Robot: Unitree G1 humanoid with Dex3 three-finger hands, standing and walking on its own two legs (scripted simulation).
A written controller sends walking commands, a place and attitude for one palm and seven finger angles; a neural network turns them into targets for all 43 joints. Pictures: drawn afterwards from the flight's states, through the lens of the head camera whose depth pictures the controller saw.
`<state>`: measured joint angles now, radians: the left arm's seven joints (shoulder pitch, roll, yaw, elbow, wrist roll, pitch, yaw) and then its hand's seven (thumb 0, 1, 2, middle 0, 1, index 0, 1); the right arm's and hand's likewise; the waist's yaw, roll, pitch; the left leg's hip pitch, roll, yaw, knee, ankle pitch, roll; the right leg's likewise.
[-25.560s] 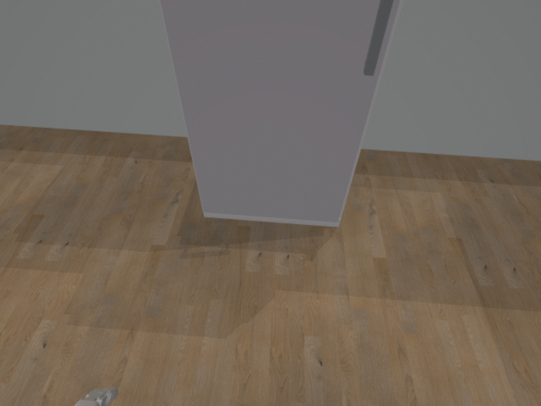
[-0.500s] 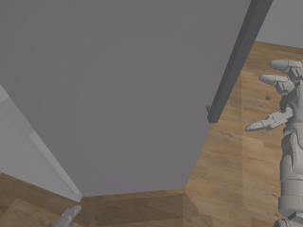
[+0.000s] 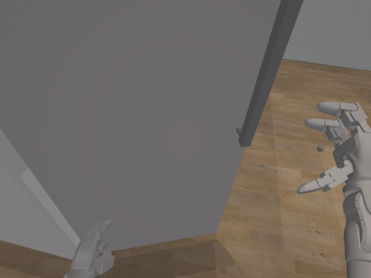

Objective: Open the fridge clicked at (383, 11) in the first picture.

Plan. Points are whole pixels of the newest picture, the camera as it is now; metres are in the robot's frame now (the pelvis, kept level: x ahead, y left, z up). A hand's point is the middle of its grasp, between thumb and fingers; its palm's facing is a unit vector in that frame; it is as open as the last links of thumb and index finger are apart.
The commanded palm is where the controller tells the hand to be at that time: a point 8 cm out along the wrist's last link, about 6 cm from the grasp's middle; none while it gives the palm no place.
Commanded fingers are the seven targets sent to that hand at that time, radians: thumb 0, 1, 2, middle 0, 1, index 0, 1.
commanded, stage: slip the hand off the handle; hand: right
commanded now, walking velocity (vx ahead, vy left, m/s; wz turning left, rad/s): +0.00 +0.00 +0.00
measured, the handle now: (259, 81) +0.47 -0.14 +0.23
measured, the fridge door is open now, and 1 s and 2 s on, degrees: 67 67 67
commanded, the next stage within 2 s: draw the hand back to the body in 0.04 s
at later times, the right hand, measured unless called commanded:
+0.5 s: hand (340, 165) +0.26 -0.24 +0.20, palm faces +0.05 +1.00 -0.05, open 14.7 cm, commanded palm +0.22 -0.28 +0.19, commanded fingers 0.00 0.55 -0.20 0.25 1.15 0.25 1.15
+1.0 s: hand (362, 192) +0.22 -0.27 +0.18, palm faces +0.44 +0.85 -0.30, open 12.4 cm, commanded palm +0.17 -0.30 +0.19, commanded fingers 0.00 -0.28 -0.60 0.22 0.66 0.22 0.66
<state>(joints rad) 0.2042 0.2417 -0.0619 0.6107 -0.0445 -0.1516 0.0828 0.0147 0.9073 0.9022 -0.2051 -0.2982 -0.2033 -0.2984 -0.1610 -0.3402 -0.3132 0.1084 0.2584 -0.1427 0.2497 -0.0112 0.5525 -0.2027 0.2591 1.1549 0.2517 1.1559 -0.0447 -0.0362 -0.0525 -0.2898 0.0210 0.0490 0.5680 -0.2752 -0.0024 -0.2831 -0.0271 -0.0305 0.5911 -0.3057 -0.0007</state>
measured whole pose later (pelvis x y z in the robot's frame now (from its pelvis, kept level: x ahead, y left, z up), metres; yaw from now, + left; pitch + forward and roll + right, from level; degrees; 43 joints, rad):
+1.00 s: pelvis +0.00 -0.01 +0.01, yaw +0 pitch -4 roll +0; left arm 0.23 0.22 -0.06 0.69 0.01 -0.19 0.08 0.02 0.91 0.90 -0.21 -0.30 -0.20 -0.30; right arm 0.28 -0.33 -0.32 -0.31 0.09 -0.05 -0.08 -0.01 0.06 -0.44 0.24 0.87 0.23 0.87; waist -0.07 -0.05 0.01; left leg -0.15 0.04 0.04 0.45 -0.23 -0.02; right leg -0.15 0.00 -0.04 0.48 -0.26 -0.02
